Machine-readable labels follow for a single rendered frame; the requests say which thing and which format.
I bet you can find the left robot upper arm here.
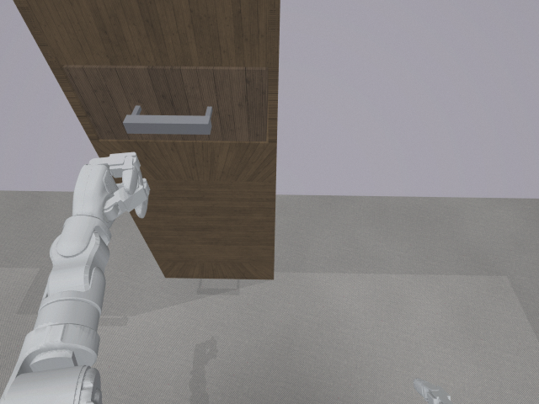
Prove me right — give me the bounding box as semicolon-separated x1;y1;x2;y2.
3;365;103;404

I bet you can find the cabinet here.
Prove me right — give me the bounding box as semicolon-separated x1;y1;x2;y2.
13;0;280;279

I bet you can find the left robot forearm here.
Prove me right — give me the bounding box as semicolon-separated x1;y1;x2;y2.
0;215;111;404

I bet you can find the left robot hand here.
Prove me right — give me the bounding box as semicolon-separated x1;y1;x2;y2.
72;152;150;228

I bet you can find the right robot hand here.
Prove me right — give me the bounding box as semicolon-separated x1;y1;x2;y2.
414;378;453;404

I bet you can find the drawer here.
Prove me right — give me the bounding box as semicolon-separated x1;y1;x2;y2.
63;65;269;141

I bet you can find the handle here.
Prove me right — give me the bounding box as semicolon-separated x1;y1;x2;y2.
123;105;212;135

